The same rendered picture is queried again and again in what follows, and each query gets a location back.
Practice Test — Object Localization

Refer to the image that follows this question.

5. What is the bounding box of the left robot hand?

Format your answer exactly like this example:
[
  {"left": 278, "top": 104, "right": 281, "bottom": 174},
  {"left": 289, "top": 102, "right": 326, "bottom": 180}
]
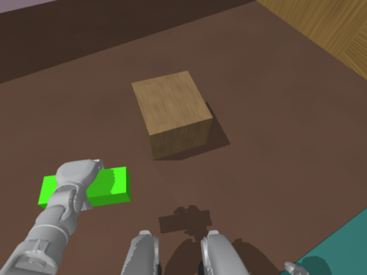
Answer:
[{"left": 56, "top": 159, "right": 105, "bottom": 211}]

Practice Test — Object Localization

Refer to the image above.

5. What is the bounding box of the right robot hand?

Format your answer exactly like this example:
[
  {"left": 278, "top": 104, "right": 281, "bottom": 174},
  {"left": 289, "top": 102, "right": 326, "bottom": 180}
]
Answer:
[{"left": 284, "top": 262, "right": 309, "bottom": 275}]

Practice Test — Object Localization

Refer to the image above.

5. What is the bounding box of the left robot arm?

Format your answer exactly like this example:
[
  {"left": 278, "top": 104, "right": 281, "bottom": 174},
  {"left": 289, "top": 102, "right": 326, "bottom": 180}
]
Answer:
[{"left": 0, "top": 181, "right": 86, "bottom": 275}]

